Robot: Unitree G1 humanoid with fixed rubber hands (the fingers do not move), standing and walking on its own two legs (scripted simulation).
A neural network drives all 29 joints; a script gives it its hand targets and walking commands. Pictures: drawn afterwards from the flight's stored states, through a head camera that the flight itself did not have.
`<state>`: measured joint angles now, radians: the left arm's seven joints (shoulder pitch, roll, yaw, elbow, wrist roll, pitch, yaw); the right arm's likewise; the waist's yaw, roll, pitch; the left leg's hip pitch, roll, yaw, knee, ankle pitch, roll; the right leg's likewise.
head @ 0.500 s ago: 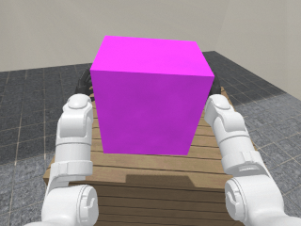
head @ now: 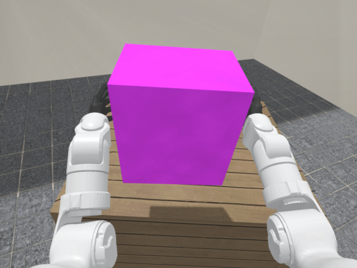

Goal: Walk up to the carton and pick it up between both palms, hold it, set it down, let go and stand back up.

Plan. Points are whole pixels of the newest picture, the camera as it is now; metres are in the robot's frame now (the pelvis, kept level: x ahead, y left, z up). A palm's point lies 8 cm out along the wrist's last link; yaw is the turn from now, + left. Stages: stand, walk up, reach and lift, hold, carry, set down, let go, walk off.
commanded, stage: hold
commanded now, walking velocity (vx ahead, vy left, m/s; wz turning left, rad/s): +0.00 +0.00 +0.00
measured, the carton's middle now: (176, 118) +0.39 +0.00 +0.18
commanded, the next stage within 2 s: set down in 1.92 s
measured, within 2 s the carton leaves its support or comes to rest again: neither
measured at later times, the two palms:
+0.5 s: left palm (94, 119) +0.36 +0.17 +0.20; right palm (248, 116) +0.36 -0.15 +0.21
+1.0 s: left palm (100, 118) +0.36 +0.16 +0.20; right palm (252, 115) +0.37 -0.16 +0.22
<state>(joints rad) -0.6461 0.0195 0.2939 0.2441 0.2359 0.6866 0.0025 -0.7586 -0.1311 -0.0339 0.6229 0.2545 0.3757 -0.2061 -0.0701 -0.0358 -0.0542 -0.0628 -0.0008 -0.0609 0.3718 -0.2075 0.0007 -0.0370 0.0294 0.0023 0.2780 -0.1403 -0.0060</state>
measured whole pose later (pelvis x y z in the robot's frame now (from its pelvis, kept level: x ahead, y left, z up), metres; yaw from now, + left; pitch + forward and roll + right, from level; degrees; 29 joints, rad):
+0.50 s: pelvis +0.00 +0.00 +0.00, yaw +0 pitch -6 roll -1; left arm -0.63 0.01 0.30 0.23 0.24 0.69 0.00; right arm -0.74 -0.11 -0.05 0.61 0.24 0.38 -0.21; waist -0.07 -0.05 -0.07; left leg -0.07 -0.01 -0.07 0.37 -0.20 0.01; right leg -0.04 0.02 0.00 0.28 -0.14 0.00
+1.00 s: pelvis +0.00 +0.00 +0.00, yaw +0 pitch -6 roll -1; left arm -0.61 0.01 0.28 0.21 0.23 0.68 0.01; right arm -0.74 -0.14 -0.01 0.60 0.26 0.37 -0.20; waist -0.08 -0.03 -0.06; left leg -0.06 0.00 -0.06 0.38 -0.22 0.00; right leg -0.02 0.03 0.01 0.27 -0.14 0.00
